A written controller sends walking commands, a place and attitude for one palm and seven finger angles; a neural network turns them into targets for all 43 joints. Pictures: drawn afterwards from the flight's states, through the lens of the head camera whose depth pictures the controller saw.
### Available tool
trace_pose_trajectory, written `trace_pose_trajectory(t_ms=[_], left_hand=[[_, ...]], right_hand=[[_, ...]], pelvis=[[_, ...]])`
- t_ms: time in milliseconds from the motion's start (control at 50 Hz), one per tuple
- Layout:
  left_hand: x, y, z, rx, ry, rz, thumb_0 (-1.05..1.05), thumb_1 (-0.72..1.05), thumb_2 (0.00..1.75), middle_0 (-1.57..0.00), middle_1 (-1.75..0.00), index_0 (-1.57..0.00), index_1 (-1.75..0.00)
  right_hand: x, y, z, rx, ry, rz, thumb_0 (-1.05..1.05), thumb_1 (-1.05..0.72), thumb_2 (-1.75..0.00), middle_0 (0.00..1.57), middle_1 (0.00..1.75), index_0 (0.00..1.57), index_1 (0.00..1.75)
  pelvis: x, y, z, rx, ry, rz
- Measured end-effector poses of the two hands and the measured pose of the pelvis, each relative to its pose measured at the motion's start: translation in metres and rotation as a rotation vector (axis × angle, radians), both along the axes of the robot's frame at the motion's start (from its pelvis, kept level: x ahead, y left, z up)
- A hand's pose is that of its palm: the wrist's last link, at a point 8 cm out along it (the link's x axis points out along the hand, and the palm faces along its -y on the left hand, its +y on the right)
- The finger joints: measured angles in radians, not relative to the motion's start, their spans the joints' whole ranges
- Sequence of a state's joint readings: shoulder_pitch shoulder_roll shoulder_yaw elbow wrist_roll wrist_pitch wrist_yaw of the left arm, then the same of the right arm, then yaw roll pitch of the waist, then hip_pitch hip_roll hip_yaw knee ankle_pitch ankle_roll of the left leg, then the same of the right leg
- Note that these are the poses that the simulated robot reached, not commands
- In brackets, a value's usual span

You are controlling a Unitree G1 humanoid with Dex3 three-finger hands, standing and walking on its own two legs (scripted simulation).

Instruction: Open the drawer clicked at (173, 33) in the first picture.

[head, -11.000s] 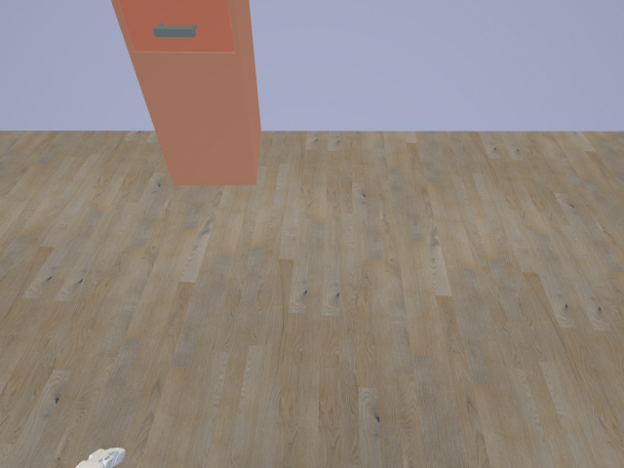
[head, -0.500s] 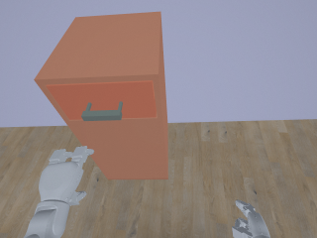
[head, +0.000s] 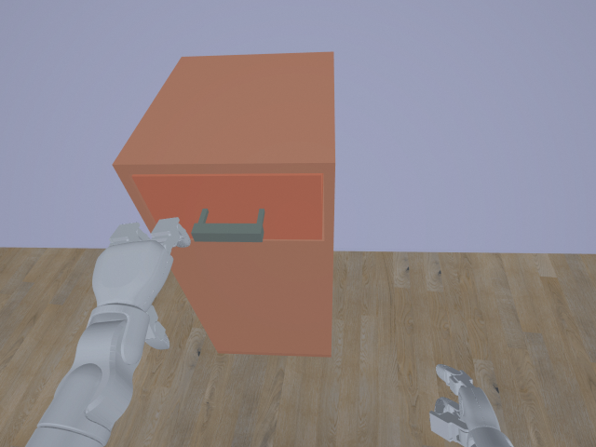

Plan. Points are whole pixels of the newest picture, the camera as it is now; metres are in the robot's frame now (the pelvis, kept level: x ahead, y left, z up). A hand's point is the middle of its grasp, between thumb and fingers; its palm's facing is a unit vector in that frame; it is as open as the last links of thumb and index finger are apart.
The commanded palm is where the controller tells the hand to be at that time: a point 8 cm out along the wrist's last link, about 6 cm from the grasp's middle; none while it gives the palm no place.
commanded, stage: raise the hand with hooked fingers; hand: left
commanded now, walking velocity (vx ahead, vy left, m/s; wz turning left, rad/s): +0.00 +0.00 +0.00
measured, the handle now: (230, 223) +0.50 +0.21 -0.03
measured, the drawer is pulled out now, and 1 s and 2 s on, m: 0.00 0.00 0.00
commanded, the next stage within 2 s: move the hooked fingers above the handle in 0.54 s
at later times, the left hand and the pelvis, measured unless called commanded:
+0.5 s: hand (151, 277) +0.30 +0.24 +0.08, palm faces +0.06 -0.09 -0.99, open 13.8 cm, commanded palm +0.27 +0.25 +0.14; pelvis -0.01 +0.00 +0.01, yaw +0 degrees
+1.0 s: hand (167, 264) +0.33 +0.23 +0.07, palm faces +0.01 -0.07 -1.00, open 13.9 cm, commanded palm +0.31 +0.24 +0.13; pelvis -0.01 -0.01 +0.00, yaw +1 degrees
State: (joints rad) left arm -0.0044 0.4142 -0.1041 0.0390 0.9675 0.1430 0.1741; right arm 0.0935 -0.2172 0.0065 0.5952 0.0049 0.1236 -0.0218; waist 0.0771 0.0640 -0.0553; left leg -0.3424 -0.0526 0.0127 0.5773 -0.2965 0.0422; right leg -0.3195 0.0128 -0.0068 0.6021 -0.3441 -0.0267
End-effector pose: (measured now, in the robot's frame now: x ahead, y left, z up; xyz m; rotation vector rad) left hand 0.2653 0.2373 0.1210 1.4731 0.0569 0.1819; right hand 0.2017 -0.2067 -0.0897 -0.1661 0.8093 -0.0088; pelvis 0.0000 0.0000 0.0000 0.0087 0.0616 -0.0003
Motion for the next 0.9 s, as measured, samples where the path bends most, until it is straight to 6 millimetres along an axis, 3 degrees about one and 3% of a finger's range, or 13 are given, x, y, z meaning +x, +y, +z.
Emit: trace_pose_trajectory(t_ms=[220,460,740,900], left_hand=[[0.017,0.013,0.025,0.015,0.020,-0.037,0.00,-0.49,0.30,-0.31,-1.19,-0.32,-1.19],[0.006,0.005,0.015,0.001,0.029,-0.095,0.00,-0.49,0.30,-0.31,-1.20,-0.32,-1.20],[0.008,-0.003,0.016,0.003,0.031,-0.053,0.00,-0.49,0.30,-0.31,-1.20,-0.32,-1.20],[0.025,0.000,0.007,0.014,0.069,-0.048,0.00,-0.49,0.30,-0.32,-1.20,-0.32,-1.20]], right_hand=[[-0.020,0.007,-0.006,-0.003,0.070,0.006,0.01,-0.91,-0.90,0.20,0.30,0.20,0.30],[-0.047,-0.016,-0.014,-0.036,0.139,-0.035,0.01,-0.91,-0.90,0.20,0.30,0.20,0.30],[-0.033,-0.020,-0.008,-0.015,0.081,-0.038,0.01,-0.91,-0.90,0.20,0.30,0.20,0.30],[-0.030,-0.029,-0.007,-0.040,0.076,-0.043,0.01,-0.91,-0.90,0.20,0.30,0.20,0.30]], pelvis=[[-0.004,0.007,0.006,-0.007,-0.019,0.011],[-0.008,0.006,0.007,-0.006,-0.011,0.004],[-0.009,-0.005,0.007,0.001,-0.019,0.004],[-0.009,-0.013,0.005,0.001,-0.002,0.013]])
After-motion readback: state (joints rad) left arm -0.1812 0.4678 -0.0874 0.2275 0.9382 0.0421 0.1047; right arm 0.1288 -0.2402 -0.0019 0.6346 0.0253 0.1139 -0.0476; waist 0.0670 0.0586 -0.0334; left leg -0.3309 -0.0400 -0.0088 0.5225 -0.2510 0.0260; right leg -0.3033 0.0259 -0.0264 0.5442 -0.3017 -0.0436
